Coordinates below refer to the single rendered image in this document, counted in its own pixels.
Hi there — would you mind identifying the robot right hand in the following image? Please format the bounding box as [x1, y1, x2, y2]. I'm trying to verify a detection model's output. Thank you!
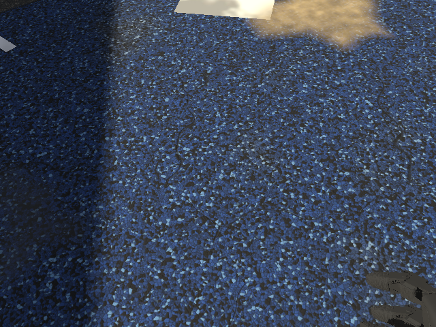
[360, 270, 436, 327]

